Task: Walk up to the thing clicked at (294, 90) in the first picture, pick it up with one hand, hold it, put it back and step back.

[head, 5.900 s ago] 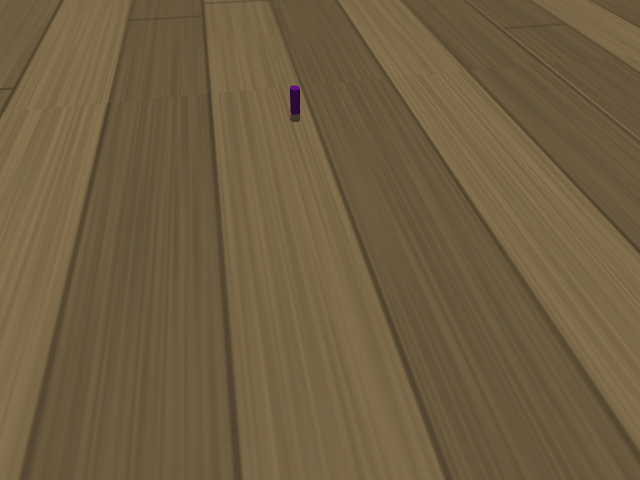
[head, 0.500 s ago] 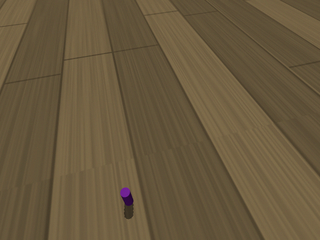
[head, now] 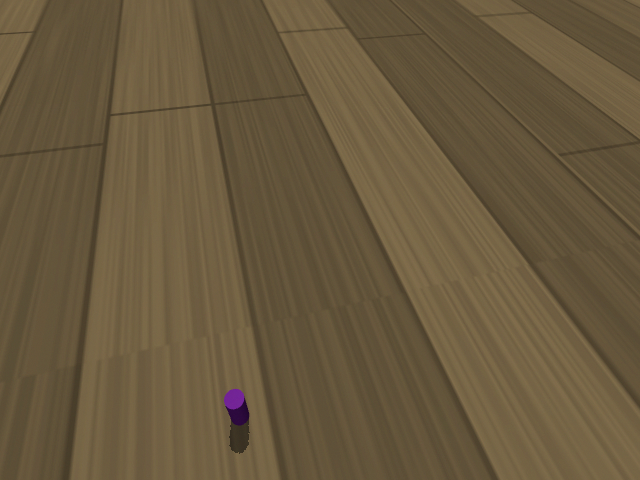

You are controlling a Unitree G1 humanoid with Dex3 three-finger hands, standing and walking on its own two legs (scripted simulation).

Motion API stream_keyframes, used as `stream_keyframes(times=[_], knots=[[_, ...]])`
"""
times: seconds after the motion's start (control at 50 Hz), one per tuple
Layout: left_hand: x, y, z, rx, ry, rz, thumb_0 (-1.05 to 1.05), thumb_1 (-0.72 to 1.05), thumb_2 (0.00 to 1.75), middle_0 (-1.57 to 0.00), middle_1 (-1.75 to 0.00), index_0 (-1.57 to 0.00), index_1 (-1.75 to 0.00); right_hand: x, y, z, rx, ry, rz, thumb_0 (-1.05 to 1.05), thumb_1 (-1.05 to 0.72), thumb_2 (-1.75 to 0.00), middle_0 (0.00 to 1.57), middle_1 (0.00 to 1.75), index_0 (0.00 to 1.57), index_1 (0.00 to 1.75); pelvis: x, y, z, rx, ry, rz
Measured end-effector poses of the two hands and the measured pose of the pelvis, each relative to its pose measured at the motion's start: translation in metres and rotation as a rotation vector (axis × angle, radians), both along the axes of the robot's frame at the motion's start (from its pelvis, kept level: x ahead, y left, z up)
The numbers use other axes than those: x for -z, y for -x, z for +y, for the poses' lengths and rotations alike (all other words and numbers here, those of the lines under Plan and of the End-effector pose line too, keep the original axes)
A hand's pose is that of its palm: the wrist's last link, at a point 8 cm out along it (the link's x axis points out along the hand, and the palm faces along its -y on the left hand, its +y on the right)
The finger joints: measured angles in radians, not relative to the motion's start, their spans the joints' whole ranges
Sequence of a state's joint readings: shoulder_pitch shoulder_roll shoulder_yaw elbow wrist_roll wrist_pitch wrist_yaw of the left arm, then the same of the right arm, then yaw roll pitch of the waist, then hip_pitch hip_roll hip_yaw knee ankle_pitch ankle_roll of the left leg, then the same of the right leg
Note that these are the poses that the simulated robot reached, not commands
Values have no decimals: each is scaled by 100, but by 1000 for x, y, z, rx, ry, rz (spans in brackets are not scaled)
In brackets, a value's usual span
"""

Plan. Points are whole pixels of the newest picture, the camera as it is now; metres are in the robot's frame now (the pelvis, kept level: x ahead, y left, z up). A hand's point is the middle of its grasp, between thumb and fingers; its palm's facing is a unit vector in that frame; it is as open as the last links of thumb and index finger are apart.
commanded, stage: walk up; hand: left
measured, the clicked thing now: (237, 407) +0.42 +0.21 -0.71
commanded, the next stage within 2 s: stand in 1.04 s
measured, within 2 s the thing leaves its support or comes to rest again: neither
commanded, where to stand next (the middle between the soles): +0.08 +0.00 m, yaw +1 degrees
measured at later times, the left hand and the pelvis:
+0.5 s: hand out of the picture +0.08 +0.25 -0.16, palm faces -0.01 -0.95 -0.32, open 7.4 cm; pelvis +0.01 +0.00 +0.00, yaw +1 degrees
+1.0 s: hand out of the picture +0.09 +0.25 -0.16, palm faces +0.00 -0.95 -0.32, open 7.4 cm; pelvis +0.01 +0.00 +0.00, yaw +1 degrees
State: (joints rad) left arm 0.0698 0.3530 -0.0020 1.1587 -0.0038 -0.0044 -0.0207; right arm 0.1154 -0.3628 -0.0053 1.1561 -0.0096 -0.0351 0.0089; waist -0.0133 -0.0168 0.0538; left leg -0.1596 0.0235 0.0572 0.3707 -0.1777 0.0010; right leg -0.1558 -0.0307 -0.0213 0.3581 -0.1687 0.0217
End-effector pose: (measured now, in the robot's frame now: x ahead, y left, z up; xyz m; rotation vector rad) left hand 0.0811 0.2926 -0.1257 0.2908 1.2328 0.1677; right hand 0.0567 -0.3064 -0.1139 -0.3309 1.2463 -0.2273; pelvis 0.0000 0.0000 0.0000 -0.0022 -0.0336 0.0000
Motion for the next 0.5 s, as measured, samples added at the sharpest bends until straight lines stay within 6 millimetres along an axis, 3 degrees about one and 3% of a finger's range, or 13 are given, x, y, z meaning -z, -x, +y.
stream_keyframes(times=[0.14, 0.24, 0.36, 0.5], knots=[[-6, 0, 5, -24, -18, -4, 0, 90, 89, -20, -29, -20, -30, 1, -39, 12, -29, -29, -71, 0, -90, -90, 20, 30, 20, 30, -1, -6, 2, -5, 0, -5], [-9, 1, 8, -33, -25, -7, 0, 90, 89, -20, -29, -20, -30, 0, -55, 17, -44, -42, -96, 0, -90, -90, 20, 30, 20, 30, -2, -8, 3, -7, -2, -7], [-8, 5, 7, -36, -25, 3, 0, 90, 89, -20, -29, -20, -30, -1, -56, 18, -44, -44, -91, 0, -90, -90, 20, 30, 20, 30, -3, -9, 3, -10, -1, -7], [-5, 9, 5, -32, -16, 19, 0, 90, 89, -20, -29, -20, -30, -1, -43, 15, -30, -35, -54, 0, -90, -90, 20, 30, 20, 30, -3, -9, 3, -10, -1, -6]])
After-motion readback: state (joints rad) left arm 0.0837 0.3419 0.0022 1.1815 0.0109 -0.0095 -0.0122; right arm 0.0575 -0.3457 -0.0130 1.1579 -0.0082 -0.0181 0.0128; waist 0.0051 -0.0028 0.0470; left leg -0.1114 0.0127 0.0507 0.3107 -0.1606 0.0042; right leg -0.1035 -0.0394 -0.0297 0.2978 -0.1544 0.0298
